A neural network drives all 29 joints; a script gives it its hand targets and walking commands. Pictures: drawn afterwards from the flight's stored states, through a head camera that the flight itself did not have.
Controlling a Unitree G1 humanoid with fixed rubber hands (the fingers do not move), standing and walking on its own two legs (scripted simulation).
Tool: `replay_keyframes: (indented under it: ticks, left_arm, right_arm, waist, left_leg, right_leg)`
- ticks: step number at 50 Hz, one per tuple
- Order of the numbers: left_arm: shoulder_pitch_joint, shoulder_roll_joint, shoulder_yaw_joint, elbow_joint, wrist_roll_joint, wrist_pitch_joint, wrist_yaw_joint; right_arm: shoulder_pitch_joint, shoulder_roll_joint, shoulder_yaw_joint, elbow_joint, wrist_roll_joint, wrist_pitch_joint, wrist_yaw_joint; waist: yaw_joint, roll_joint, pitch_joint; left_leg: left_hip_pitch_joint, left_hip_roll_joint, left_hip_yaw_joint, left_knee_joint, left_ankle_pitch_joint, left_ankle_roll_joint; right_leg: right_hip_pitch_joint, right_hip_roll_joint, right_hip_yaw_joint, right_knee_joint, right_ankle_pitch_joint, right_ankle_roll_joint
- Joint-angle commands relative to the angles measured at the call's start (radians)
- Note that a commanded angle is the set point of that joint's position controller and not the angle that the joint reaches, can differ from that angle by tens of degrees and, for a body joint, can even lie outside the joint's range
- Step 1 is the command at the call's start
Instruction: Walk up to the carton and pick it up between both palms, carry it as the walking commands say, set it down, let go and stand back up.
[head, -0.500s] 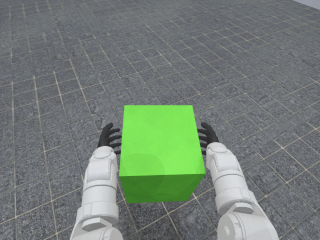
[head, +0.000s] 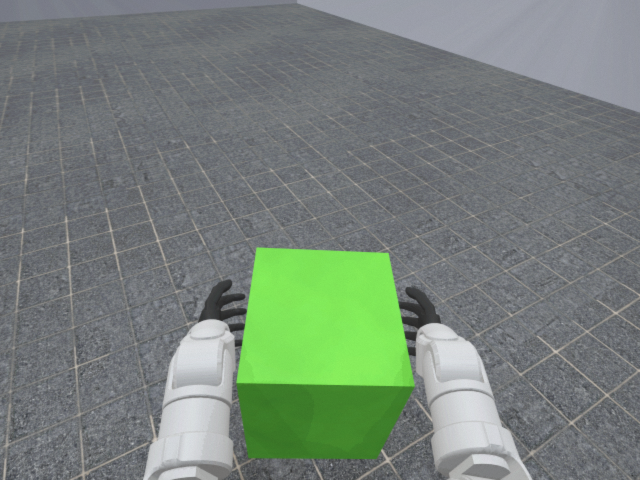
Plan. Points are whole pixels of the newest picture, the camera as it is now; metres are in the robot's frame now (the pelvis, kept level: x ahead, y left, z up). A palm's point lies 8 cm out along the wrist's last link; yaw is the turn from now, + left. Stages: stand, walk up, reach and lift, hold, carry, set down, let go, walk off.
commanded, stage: reach and lift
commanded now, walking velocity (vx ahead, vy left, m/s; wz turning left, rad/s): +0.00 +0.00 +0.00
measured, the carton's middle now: (318, 356) +0.33 +0.05 -0.04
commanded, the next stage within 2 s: hold in 1.66 s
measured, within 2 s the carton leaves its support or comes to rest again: neither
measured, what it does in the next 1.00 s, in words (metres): stands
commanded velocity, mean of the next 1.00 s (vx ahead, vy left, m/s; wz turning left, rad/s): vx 0.00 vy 0.00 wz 0.00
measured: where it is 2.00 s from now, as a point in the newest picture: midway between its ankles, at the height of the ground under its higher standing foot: outside the picture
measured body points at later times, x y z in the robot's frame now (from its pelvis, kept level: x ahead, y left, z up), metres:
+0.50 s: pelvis -0.01 +0.00 +0.00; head -0.07 +0.00 +0.44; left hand +0.31 +0.15 +0.06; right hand +0.31 -0.14 +0.04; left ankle +0.03 +0.13 -0.74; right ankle -0.01 -0.11 -0.75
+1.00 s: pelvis -0.01 +0.02 +0.00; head -0.06 +0.02 +0.45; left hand +0.31 +0.14 +0.06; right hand +0.30 -0.15 +0.04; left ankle +0.03 +0.13 -0.75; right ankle -0.01 -0.11 -0.75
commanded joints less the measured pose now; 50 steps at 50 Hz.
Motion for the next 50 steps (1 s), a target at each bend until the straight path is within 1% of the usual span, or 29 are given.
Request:
replay_keyframes:
  ticks: [1, 3, 4, 6, 10, 12, 14, 15, 18, 19, 21, 22, 25, 26, 27, 28, 29, 31, 32, 33, 35, 36, 40, 42, 43, 44, 46, 48, 50]
  left_arm:
    - [-0.488, -1.059, -0.492, 0.068, -0.254, 0.003, -0.261]
    - [-0.439, -1.062, -0.474, 0.108, -0.247, 0.001, -0.264]
    - [-0.470, -1.069, -0.481, 0.115, -0.244, 0.006, -0.265]
    - [-0.499, -1.059, -0.458, 0.103, -0.246, -0.002, -0.268]
    - [-0.542, -1.061, -0.476, 0.086, -0.249, -0.011, -0.267]
    - [-0.600, -1.078, -0.486, 0.077, -0.265, -0.013, -0.271]
    - [-0.536, -1.059, -0.485, 0.080, -0.238, -0.012, -0.267]
    - [-0.560, -1.064, -0.493, 0.077, -0.252, -0.018, -0.267]
    - [-0.553, -1.071, -0.477, 0.112, -0.246, -0.019, -0.270]
    - [-0.529, -1.075, -0.472, 0.138, -0.237, -0.011, -0.273]
    - [-0.527, -1.064, -0.445, 0.156, -0.230, -0.014, -0.270]
    - [-0.533, -1.072, -0.462, 0.162, -0.237, -0.015, -0.273]
    - [-0.544, -1.062, -0.457, 0.124, -0.227, -0.027, -0.262]
    - [-0.568, -1.076, -0.476, 0.092, -0.237, -0.027, -0.263]
    - [-0.551, -1.069, -0.474, 0.103, -0.241, -0.027, -0.260]
    - [-0.564, -1.082, -0.499, 0.074, -0.253, -0.029, -0.264]
    - [-0.547, -1.075, -0.483, 0.108, -0.241, -0.025, -0.267]
    - [-0.534, -1.075, -0.477, 0.107, -0.242, -0.027, -0.260]
    - [-0.548, -1.085, -0.499, 0.095, -0.244, -0.025, -0.258]
    - [-0.558, -1.101, -0.503, 0.094, -0.261, -0.026, -0.259]
    - [-0.535, -1.111, -0.501, 0.112, -0.253, -0.022, -0.255]
    - [-0.521, -1.105, -0.488, 0.103, -0.250, -0.021, -0.258]
    - [-0.475, -1.102, -0.458, 0.153, -0.223, -0.009, -0.253]
    - [-0.513, -1.108, -0.482, 0.093, -0.241, -0.023, -0.252]
    - [-0.505, -1.103, -0.489, 0.085, -0.230, -0.017, -0.248]
    - [-0.505, -1.109, -0.492, 0.071, -0.242, -0.027, -0.245]
    - [-0.492, -1.123, -0.512, 0.049, -0.247, -0.021, -0.241]
    - [-0.493, -1.110, -0.498, 0.056, -0.252, -0.017, -0.244]
    - [-0.493, -1.094, -0.474, 0.100, -0.227, -0.009, -0.246]
  right_arm:
    - [-0.630, 0.916, 0.479, -0.085, 0.252, -0.051, 0.271]
    - [-0.695, 0.919, 0.523, -0.146, 0.268, -0.049, 0.271]
    - [-0.678, 0.905, 0.488, -0.121, 0.261, -0.046, 0.267]
    - [-0.669, 0.926, 0.476, -0.088, 0.244, -0.036, 0.268]
    - [-0.689, 0.943, 0.482, -0.087, 0.257, -0.032, 0.270]
    - [-0.682, 0.943, 0.468, -0.062, 0.245, -0.026, 0.271]
    - [-0.637, 0.971, 0.476, -0.054, 0.251, -0.023, 0.273]
    - [-0.653, 0.953, 0.476, -0.058, 0.249, -0.027, 0.275]
    - [-0.708, 0.939, 0.484, -0.104, 0.255, -0.030, 0.276]
    - [-0.667, 0.934, 0.471, -0.085, 0.247, -0.025, 0.272]
    - [-0.714, 0.929, 0.478, -0.095, 0.252, -0.026, 0.273]
    - [-0.691, 0.916, 0.466, -0.096, 0.248, -0.027, 0.272]
    - [-0.688, 0.928, 0.471, -0.074, 0.254, -0.015, 0.282]
    - [-0.636, 0.951, 0.457, -0.041, 0.254, -0.009, 0.284]
    - [-0.645, 0.950, 0.476, -0.056, 0.257, -0.008, 0.284]
    - [-0.611, 0.969, 0.481, -0.067, 0.256, -0.009, 0.280]
    - [-0.626, 0.950, 0.478, -0.072, 0.259, -0.015, 0.279]
    - [-0.669, 0.934, 0.492, -0.110, 0.261, -0.015, 0.284]
    - [-0.626, 0.923, 0.479, -0.091, 0.254, -0.015, 0.283]
    - [-0.650, 0.918, 0.497, -0.111, 0.251, -0.015, 0.288]
    - [-0.665, 0.884, 0.490, -0.132, 0.257, -0.019, 0.289]
    - [-0.663, 0.885, 0.490, -0.132, 0.252, -0.010, 0.290]
    - [-0.638, 0.867, 0.472, -0.128, 0.237, -0.010, 0.289]
    - [-0.620, 0.895, 0.494, -0.119, 0.248, -0.008, 0.299]
    - [-0.616, 0.893, 0.485, -0.126, 0.253, -0.009, 0.299]
    - [-0.642, 0.904, 0.507, -0.149, 0.265, -0.012, 0.302]
    - [-0.591, 0.905, 0.498, -0.145, 0.254, -0.008, 0.301]
    - [-0.610, 0.892, 0.507, -0.170, 0.259, -0.001, 0.298]
    - [-0.615, 0.870, 0.464, -0.135, 0.244, -0.004, 0.291]
  waist:
    - [-0.040, 0.042, -0.206]
    - [-0.016, -0.023, -0.209]
    - [-0.037, 0.048, -0.191]
    - [-0.052, -0.020, -0.167]
    - [-0.051, -0.002, -0.216]
    - [-0.085, 0.000, -0.225]
    - [-0.060, 0.007, -0.228]
    - [-0.093, -0.026, -0.230]
    - [-0.078, -0.031, -0.216]
    - [-0.092, 0.020, -0.201]
    - [-0.084, -0.005, -0.183]
    - [-0.115, 0.007, -0.172]
    - [-0.087, -0.027, -0.194]
    - [-0.103, 0.025, -0.208]
    - [-0.101, -0.018, -0.211]
    - [-0.120, 0.002, -0.235]
    - [-0.107, 0.028, -0.213]
    - [-0.102, -0.025, -0.232]
    - [-0.128, 0.032, -0.209]
    - [-0.141, -0.020, -0.235]
    - [-0.140, 0.006, -0.249]
    - [-0.140, -0.034, -0.215]
    - [-0.138, -0.005, -0.181]
    - [-0.135, -0.004, -0.250]
    - [-0.128, 0.039, -0.250]
    - [-0.122, -0.010, -0.269]
    - [-0.125, 0.015, -0.272]
    - [-0.120, -0.017, -0.217]
    - [-0.131, 0.049, -0.191]
  left_leg:
    - [0.187, -0.051, 0.070, 0.008, 0.214, -0.024]
    - [0.173, -0.047, 0.071, 0.017, 0.219, -0.012]
    - [0.147, -0.048, 0.069, 0.020, 0.176, -0.018]
    - [0.125, -0.042, 0.057, 0.013, 0.176, -0.011]
    - [0.132, -0.039, 0.063, 0.032, 0.156, -0.010]
    - [0.144, -0.036, 0.065, 0.035, 0.139, -0.009]
    - [0.153, -0.039, 0.069, 0.037, 0.171, -0.006]
    - [0.161, -0.032, 0.057, 0.037, 0.166, -0.004]
    - [0.129, -0.035, 0.055, 0.038, 0.151, 0.001]
    - [0.125, -0.042, 0.063, 0.034, 0.155, -0.004]
    - [0.107, -0.041, 0.060, 0.027, 0.102, 0.001]
    - [0.103, -0.034, 0.058, 0.032, 0.104, 0.000]
    - [0.138, -0.029, 0.056, 0.028, 0.127, 0.002]
    - [0.135, -0.033, 0.058, 0.032, 0.130, -0.004]
    - [0.148, -0.029, 0.057, 0.028, 0.149, 0.003]
    - [0.158, -0.034, 0.058, 0.042, 0.185, -0.003]
    - [0.126, -0.031, 0.061, 0.035, 0.168, -0.007]
    - [0.163, -0.031, 0.045, 0.032, 0.199, -0.002]
    - [0.144, -0.030, 0.043, 0.030, 0.181, -0.007]
    - [0.169, -0.024, 0.036, 0.028, 0.170, -0.006]
    - [0.180, -0.024, 0.031, 0.030, 0.168, -0.008]
    - [0.178, -0.027, 0.032, 0.025, 0.182, -0.006]
    - [0.155, -0.026, 0.027, 0.018, 0.159, -0.009]
    - [0.193, -0.025, 0.027, 0.021, 0.198, -0.009]
    - [0.201, -0.028, 0.033, 0.025, 0.197, -0.015]
    - [0.196, -0.023, 0.033, 0.027, 0.201, -0.009]
    - [0.210, -0.022, 0.021, 0.018, 0.243, -0.016]
    - [0.200, -0.023, 0.033, 0.019, 0.221, -0.009]
    - [0.162, -0.029, 0.033, 0.010, 0.133, -0.011]
  right_leg:
    - [-0.132, 0.030, -0.051, -0.085, 0.100, 0.016]
    - [-0.113, 0.029, -0.051, -0.091, 0.111, 0.030]
    - [-0.105, 0.017, -0.039, -0.083, 0.092, 0.022]
    - [-0.096, 0.021, -0.048, -0.079, 0.106, 0.029]
    - [-0.085, 0.016, -0.037, -0.071, 0.112, 0.032]
    - [-0.094, 0.012, -0.032, -0.078, 0.107, 0.030]
    - [-0.084, 0.003, -0.019, -0.080, 0.145, 0.035]
    - [-0.099, 0.013, -0.029, -0.069, 0.142, 0.034]
    - [-0.090, 0.004, -0.021, -0.069, 0.136, 0.038]
    - [-0.083, 0.001, -0.017, -0.076, 0.152, 0.032]
    - [-0.085, -0.001, -0.023, -0.079, 0.102, 0.037]
    - [-0.097, -0.010, -0.014, -0.074, 0.125, 0.033]
    - [-0.115, 0.004, -0.025, -0.074, 0.121, 0.037]
    - [-0.097, 0.002, -0.021, -0.073, 0.135, 0.031]
    - [-0.097, 0.003, -0.022, -0.071, 0.159, 0.036]
    - [-0.086, 0.000, -0.017, -0.065, 0.208, 0.034]
    - [-0.082, -0.008, -0.013, -0.068, 0.208, 0.036]
    - [-0.102, 0.009, -0.022, -0.067, 0.204, 0.037]
    - [-0.094, -0.003, -0.011, -0.066, 0.210, 0.026]
    - [-0.110, 0.009, -0.023, -0.063, 0.194, 0.028]
    - [-0.104, 0.007, -0.022, -0.066, 0.185, 0.021]
    - [-0.114, 0.009, -0.026, -0.077, 0.185, 0.031]
    - [-0.115, 0.004, -0.028, -0.069, 0.174, 0.026]
    - [-0.119, 0.010, -0.030, -0.070, 0.201, 0.025]
    - [-0.122, 0.006, -0.027, -0.067, 0.198, 0.024]
    - [-0.115, 0.010, -0.031, -0.063, 0.201, 0.028]
    - [-0.109, 0.019, -0.030, -0.066, 0.226, 0.015]
    - [-0.116, 0.017, -0.028, -0.068, 0.213, 0.024]
    - [-0.126, 0.003, -0.016, -0.074, 0.152, 0.017]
